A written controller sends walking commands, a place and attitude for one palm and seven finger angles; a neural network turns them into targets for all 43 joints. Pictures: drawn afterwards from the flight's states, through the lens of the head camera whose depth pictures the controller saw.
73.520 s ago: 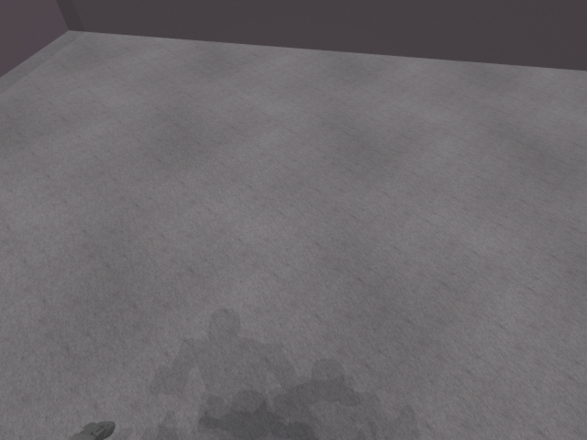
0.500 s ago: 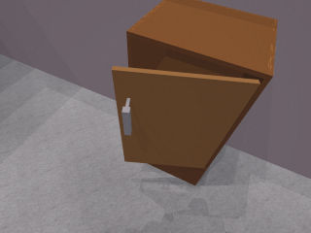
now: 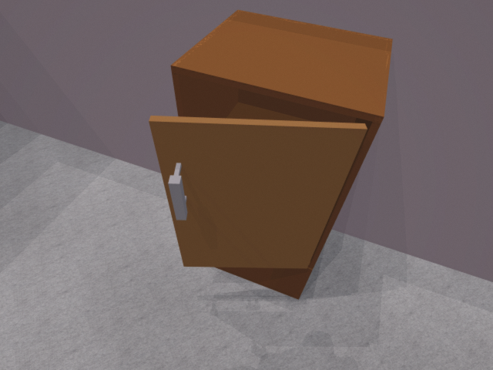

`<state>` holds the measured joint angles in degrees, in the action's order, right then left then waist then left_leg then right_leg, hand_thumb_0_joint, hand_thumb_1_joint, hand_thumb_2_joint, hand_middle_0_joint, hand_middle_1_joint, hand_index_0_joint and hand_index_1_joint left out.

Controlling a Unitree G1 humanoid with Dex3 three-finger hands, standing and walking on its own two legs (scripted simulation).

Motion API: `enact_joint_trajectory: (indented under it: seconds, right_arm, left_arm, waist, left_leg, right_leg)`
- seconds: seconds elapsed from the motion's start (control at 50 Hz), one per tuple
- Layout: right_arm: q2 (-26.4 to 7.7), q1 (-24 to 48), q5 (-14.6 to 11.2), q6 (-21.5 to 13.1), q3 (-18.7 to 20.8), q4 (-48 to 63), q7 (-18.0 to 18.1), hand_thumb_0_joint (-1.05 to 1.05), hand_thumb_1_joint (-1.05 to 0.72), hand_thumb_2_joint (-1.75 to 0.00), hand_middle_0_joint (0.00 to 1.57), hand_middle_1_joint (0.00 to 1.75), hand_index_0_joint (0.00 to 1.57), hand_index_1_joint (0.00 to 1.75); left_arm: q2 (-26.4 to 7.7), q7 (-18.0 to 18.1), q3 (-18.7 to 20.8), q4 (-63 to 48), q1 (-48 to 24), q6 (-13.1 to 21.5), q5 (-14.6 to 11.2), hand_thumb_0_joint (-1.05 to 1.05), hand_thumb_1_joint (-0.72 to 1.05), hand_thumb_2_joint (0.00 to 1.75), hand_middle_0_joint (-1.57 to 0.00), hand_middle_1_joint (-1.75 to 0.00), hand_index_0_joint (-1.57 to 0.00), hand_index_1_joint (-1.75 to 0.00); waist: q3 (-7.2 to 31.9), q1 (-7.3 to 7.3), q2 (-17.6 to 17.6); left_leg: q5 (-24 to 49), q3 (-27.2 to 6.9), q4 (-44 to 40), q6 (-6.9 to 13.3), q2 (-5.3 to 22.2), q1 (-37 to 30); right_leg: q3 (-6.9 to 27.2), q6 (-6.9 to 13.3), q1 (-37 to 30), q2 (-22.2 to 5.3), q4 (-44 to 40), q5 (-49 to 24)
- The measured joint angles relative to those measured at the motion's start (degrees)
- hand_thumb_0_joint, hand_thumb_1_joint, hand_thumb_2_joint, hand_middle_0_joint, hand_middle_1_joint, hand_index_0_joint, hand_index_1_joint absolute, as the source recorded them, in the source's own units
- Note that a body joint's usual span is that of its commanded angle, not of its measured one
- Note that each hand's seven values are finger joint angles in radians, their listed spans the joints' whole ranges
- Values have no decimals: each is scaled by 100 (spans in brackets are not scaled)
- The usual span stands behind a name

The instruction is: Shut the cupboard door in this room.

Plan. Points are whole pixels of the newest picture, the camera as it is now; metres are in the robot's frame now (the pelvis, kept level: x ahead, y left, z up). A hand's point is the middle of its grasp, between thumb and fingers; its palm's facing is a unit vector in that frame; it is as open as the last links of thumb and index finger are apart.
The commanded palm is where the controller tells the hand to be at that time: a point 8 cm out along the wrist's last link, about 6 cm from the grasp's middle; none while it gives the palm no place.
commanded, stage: come to a stop and stand still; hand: left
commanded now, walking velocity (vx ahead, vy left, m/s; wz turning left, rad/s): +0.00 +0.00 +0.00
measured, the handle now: (180, 191) +0.48 +0.17 -0.04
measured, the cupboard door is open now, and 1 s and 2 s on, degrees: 21 21 21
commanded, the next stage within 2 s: look again from close up in 0.02 s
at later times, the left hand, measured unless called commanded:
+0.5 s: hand out of the picture +0.03 +0.19 -0.18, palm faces +0.01 -0.97 -0.23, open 7.4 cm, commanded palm none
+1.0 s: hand (141, 321) +0.20 +0.18 -0.03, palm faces +0.06 -1.00 -0.03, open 6.8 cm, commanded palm +0.13 +0.24 -0.07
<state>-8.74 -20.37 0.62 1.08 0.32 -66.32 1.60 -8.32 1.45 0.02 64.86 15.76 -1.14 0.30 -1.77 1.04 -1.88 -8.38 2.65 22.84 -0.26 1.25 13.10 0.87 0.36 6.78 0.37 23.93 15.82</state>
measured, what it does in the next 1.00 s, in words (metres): lowers itself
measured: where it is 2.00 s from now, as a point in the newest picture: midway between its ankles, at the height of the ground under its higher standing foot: outside the picture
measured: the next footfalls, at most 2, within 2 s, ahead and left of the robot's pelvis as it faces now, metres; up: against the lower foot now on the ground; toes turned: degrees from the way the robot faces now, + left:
none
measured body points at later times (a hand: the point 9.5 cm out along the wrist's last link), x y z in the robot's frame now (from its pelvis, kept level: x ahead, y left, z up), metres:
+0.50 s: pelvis +0.02 +0.02 -0.01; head +0.02 +0.01 +0.44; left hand +0.03 +0.25 -0.16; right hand +0.04 -0.21 -0.17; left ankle +0.04 +0.12 -0.74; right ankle -0.03 -0.12 -0.74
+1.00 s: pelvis -0.02 -0.01 -0.07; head +0.01 +0.00 +0.38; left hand +0.19 +0.23 -0.02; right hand +0.17 -0.25 -0.14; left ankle +0.04 +0.12 -0.74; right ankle -0.03 -0.11 -0.74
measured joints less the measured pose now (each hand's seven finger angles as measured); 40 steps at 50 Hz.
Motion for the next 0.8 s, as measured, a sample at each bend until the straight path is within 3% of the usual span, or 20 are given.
enact_joint_trajectory:
  seconds: [0.12,0.24,0.34,0.48,0.74,0.76,0.8]
  right_arm:
    - [155,-52,-9,-41,-20,-26,21,1,-91,-90,20,30,20,30]
    - [95,68,17,-158,-36,414,-80,1,-91,-90,20,30,20,30]
    - [27,194,54,-157,-65,527,-21,3,-94,-90,20,30,20,30]
    - [-138,411,9,-205,-51,610,-54,3,-94,-90,20,30,20,30]
    - [-146,732,-24,-207,-86,589,-73,1,-91,-90,20,30,20,30]
    - [-148,689,-60,-329,-112,779,-10,1,-91,-90,20,30,20,30]
    - [-157,429,-206,-930,-137,1249,205,1,-91,-90,20,30,20,30]
  left_arm:
    - [65,13,8,40,37,31,-12,1,91,90,-20,-30,-20,-30]
    - [159,98,-119,-142,178,232,48,1,91,89,-20,-30,-20,-30]
    - [88,116,-104,-262,197,228,55,1,90,89,-20,-30,-20,-30]
    - [-73,111,-92,-378,171,196,52,1,91,90,-20,-30,-20,-30]
    - [-189,104,-116,-395,112,199,65,1,90,90,-20,-30,-20,-30]
    - [-163,44,179,-1363,379,-155,-79,1,90,89,-20,-30,-20,-30]
    - [-260,202,215,-3529,1015,-88,-486,2,90,89,-20,-30,-21,-30]
  waist:
    - [-66,-6,-10]
    - [-47,59,315]
    - [87,-21,380]
    - [142,-92,285]
    - [55,-158,145]
    - [-41,-145,128]
    - [-24,-193,32]
  left_leg:
    - [-14,-26,11,-5,-1,32]
    - [-440,-111,839,58,56,527]
    - [-599,-60,997,118,-51,481]
    - [-593,58,835,145,-117,298]
    - [-525,67,649,88,-32,186]
    - [-570,52,775,83,-7,250]
    - [-621,74,914,72,-50,384]
  right_leg:
    - [-26,6,8,2,-22,7]
    - [-99,-29,291,56,420,252]
    - [-62,-91,293,-59,687,472]
    - [48,-124,222,-138,691,520]
    - [65,-96,72,-57,388,388]
    - [41,-89,134,-33,505,396]
    - [-98,-36,512,-116,1127,501]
